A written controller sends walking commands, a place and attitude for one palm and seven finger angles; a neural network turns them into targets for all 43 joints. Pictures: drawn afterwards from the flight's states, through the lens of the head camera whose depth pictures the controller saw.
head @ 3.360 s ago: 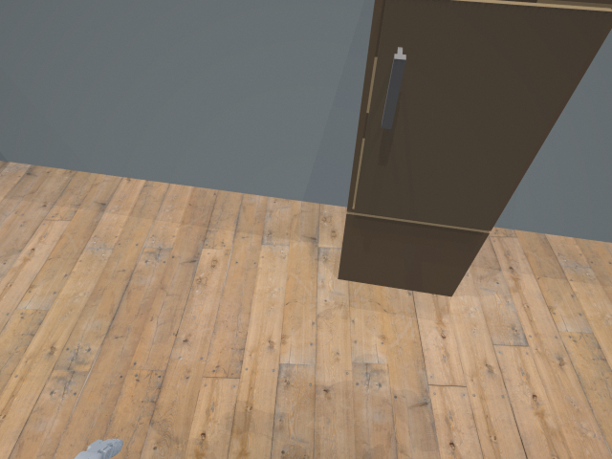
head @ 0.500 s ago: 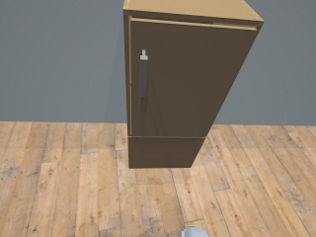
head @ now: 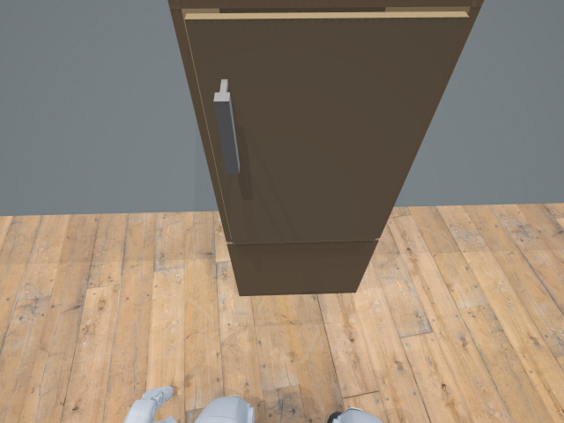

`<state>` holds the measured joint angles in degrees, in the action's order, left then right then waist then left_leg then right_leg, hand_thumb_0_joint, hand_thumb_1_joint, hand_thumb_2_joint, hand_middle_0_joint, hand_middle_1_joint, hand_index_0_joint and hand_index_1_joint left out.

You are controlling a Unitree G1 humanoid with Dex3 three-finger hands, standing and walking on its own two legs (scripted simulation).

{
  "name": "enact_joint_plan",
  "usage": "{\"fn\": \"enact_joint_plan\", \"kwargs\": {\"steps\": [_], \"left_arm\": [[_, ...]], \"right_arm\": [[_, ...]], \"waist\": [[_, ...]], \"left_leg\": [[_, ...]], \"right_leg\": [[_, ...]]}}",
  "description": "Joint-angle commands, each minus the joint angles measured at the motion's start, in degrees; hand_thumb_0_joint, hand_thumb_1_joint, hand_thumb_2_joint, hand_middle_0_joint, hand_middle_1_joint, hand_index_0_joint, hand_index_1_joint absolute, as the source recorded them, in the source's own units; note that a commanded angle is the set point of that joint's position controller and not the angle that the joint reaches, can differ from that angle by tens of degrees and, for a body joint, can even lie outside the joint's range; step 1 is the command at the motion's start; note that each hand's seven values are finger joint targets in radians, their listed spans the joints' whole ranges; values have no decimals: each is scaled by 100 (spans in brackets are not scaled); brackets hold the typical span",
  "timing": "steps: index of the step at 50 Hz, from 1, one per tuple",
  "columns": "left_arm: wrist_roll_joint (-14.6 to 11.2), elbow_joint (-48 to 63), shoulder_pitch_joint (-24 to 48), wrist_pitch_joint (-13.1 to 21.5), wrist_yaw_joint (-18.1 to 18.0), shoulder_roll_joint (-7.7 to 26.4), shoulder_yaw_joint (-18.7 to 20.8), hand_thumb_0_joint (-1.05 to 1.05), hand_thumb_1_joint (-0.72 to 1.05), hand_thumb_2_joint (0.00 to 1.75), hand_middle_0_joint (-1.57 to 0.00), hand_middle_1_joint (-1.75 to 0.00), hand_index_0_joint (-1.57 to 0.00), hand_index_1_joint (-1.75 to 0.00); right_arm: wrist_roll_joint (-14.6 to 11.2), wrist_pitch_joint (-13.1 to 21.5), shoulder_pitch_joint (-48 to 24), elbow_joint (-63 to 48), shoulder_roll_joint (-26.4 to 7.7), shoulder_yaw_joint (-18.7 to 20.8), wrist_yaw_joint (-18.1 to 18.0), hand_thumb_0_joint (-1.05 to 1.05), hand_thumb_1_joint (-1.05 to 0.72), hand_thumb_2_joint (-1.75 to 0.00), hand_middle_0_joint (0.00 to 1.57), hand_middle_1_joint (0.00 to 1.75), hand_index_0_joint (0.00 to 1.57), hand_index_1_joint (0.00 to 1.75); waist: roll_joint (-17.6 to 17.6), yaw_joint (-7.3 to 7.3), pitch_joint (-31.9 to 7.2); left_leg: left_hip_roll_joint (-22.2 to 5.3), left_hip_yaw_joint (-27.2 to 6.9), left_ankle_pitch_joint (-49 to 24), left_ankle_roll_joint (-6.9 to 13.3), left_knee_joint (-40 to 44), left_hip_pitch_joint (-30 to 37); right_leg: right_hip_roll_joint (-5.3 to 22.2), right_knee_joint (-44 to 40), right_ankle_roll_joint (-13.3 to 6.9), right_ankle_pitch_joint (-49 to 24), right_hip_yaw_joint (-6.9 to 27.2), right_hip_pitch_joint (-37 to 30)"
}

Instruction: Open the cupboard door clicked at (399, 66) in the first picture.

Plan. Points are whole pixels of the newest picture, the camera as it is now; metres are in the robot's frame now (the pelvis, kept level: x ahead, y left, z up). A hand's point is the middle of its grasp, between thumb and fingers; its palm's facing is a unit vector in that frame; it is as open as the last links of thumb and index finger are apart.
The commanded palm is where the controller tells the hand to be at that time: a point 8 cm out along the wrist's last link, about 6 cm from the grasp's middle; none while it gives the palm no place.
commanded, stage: come to a stop and stand still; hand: left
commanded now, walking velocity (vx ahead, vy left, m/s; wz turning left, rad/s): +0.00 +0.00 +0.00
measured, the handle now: (229, 129) +0.55 +0.12 +0.08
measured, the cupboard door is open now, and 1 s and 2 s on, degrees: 0 0 0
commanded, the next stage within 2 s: look again from close up in 1.70 s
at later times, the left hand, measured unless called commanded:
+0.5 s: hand out of the picture -0.08 +0.22 -0.16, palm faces +0.03 -0.98 -0.21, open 7.4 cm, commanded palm none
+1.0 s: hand out of the picture -0.07 +0.18 -0.16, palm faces +0.01 -0.99 -0.16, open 7.4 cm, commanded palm none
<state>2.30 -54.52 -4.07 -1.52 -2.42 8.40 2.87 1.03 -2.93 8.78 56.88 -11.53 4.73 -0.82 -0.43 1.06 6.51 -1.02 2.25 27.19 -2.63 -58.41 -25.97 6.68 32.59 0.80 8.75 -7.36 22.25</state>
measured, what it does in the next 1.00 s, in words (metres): steps on the spot: left foot, then right foot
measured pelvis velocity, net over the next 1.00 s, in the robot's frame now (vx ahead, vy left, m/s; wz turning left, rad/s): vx -0.05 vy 0.02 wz -0.02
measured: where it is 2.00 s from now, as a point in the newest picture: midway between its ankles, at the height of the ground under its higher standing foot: outside the picture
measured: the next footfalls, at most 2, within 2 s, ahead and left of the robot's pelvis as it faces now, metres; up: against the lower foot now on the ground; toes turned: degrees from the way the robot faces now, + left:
left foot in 0.08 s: +0.05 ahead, +0.12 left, +0.00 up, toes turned +4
right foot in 0.44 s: -0.04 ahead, -0.08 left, +0.00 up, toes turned -3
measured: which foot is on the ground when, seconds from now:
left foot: up 0.00-0.06, down 0.08-1.00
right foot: down 0.00-0.08, up 0.10-0.42, down 0.44-1.00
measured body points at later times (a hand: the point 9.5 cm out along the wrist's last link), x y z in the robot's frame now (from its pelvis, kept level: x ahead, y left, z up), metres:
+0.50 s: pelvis -0.03 +0.05 +0.02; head -0.02 +0.04 +0.47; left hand -0.08 +0.27 -0.14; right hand +0.00 -0.19 -0.14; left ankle +0.01 +0.12 -0.72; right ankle -0.08 -0.07 -0.73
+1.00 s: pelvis -0.05 +0.02 +0.02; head -0.04 +0.02 +0.47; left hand -0.07 +0.23 -0.15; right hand -0.11 -0.17 -0.15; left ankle +0.01 +0.12 -0.72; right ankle -0.08 -0.07 -0.72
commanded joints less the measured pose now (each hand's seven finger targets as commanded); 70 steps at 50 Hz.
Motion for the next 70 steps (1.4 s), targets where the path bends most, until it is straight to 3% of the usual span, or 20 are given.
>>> {"fn": "enact_joint_plan", "kwargs": {"steps": [1,2,3,4,5,6,7,9,14,17,20,21,23,24,25,30,35,44,51,70], "left_arm": [[1,392,-226,-18,-4,1272,298,0,90,90,-20,-30,-20,-30],[-23,383,-234,-65,16,1224,284,0,90,90,-20,-30,-20,-30],[-81,449,-330,-125,49,995,221,0,90,90,-20,-30,-20,-30],[-137,546,-473,-177,82,595,179,0,90,90,-20,-30,-20,-30],[-115,548,-439,-226,69,673,186,0,90,90,-20,-30,-20,-30],[-67,413,-472,-255,72,765,262,0,90,90,-20,-30,-20,-30],[-32,304,-781,-227,111,848,281,0,90,90,-20,-30,-20,-30],[-42,16,-1285,-160,134,810,254,0,90,90,-20,-30,-20,-30],[-91,-145,-1266,-64,118,635,40,0,90,90,-20,-30,-20,-30],[-112,-322,-1317,-25,89,548,-76,0,90,90,-20,-30,-20,-30],[-136,-718,-1942,55,27,510,-133,0,90,90,-20,-30,-20,-30],[-129,-812,-2031,118,4,575,-148,0,90,90,-20,-30,-20,-30],[-142,-887,-1927,189,-12,641,-192,0,90,90,-20,-30,-20,-30],[-145,-937,-1818,251,-11,603,-200,0,90,90,-20,-30,-20,-30],[-157,-950,-1744,264,-14,521,-238,0,90,90,-20,-30,-20,-30],[-165,-1007,-1787,193,-27,404,-248,0,90,90,-20,-30,-20,-30],[-163,-1017,-1903,155,-21,333,-215,0,90,90,-20,-30,-20,-30],[-178,-1014,-1941,182,-21,181,-213,0,90,90,-20,-30,-20,-30],[-194,-1028,-1945,240,-32,146,-245,0,90,90,-20,-30,-20,-30],[-181,-1030,-1970,290,-60,226,-262,0,90,90,-20,-30,-20,-30]], "right_arm": [[-5,109,1238,-102,-154,-18,38,0,-90,-90,20,30,20,30],[-6,135,1396,-65,-185,-26,36,0,-90,-90,20,30,20,30],[14,186,1442,-98,-444,-8,41,0,-90,-90,20,30,20,30],[88,221,1197,-310,-967,84,38,0,-90,-90,20,30,20,30],[116,189,598,-574,-1219,94,-18,0,-90,-90,20,30,20,30],[132,182,220,-608,-1073,65,-75,0,-90,-90,20,30,20,30],[114,201,-103,-686,-902,-3,-98,0,-90,-90,20,30,20,30],[80,277,-228,-688,-702,-90,-102,0,-90,-90,20,30,20,30],[-11,338,490,-264,-541,-131,-151,0,-90,-90,20,30,20,30],[-24,334,717,-23,-534,-130,-148,0,-90,-90,20,30,20,30],[-87,351,625,163,-511,-164,-125,0,-90,-90,20,30,20,30],[-120,360,637,203,-372,-196,-105,0,-90,-90,20,30,20,30],[-130,371,645,314,-204,-251,-55,0,-90,-90,20,30,20,30],[-101,363,640,402,-181,-256,-64,0,-90,-90,20,30,20,30],[-99,356,693,463,-249,-263,-67,0,-90,-90,20,30,20,30],[-78,304,857,754,-185,-320,-69,0,-90,-90,20,30,20,30],[-37,280,1033,852,-98,-326,-87,0,-90,-90,20,30,20,30],[-32,311,1317,929,71,-330,-120,0,-90,-90,20,30,20,30],[-51,351,1349,970,140,-353,-132,0,-90,-90,20,30,20,30],[-58,408,978,918,-15,-386,-158,0,-90,-90,20,30,20,30]], "waist": [[1271,76,-1021],[1064,176,-911],[39,210,-702],[-1867,183,-337],[-1896,115,-170],[-1551,-17,-98],[-1170,-248,-121],[-708,-358,-344],[-584,-45,-737],[-499,43,-737],[-335,-184,-819],[-10,-155,-737],[71,-50,-644],[790,-13,-616],[970,23,-508],[252,-11,-13],[-32,-72,50],[56,-85,-24],[151,-55,-117],[53,-70,-265]], "left_leg": [[-34,200,-575,91,1704,1246],[-28,273,-1055,113,2538,1778],[-331,-270,-823,197,3429,1794],[-1616,-2046,-463,622,4541,1002],[-2049,-2518,-65,1034,4991,-93],[-1741,-2188,399,967,5044,-369],[-1500,-1828,213,963,4842,-296],[-1093,-1090,-584,903,4589,338],[-1252,-1193,-1932,1238,4477,1957],[-1329,-1322,-2405,1279,4466,2153],[-1068,-1058,-2141,915,4252,1814],[-805,-845,-1864,666,4149,1537],[-484,-544,-2128,391,4082,1808],[-466,-434,-2307,411,3930,1925],[-470,-383,-2188,422,3936,2038],[-479,-479,-1298,424,4242,1789],[-481,-584,-764,424,4372,1424],[-508,-597,-962,429,4269,1359],[-507,-420,-1668,416,4019,1614],[-570,-352,-2628,420,3880,1958]], "right_leg": [[1123,-1095,-764,73,1107,-24],[966,-834,-568,761,1004,392],[499,-93,-335,1469,732,772],[-368,1291,56,2268,177,1210],[-492,2292,48,2275,788,821],[-555,3001,-23,1885,1115,687],[-570,3373,-30,1618,1123,731],[-572,3491,42,1214,1006,687],[-388,1630,115,1625,774,376],[-397,347,55,1753,699,-243],[-339,-1204,-11,588,698,-1220],[-125,-1541,-105,164,987,-1476],[232,-1481,-313,-153,1248,-1158],[155,-1481,-305,-362,1316,-988],[174,-1554,-293,-179,1319,-824],[-19,-1668,-248,1113,1248,-467],[-100,-1599,-268,1405,1176,-500],[-139,-1530,-295,1133,1143,-585],[-76,-1591,-311,718,1213,-611],[-53,-1586,-262,-342,1191,-1024]]}}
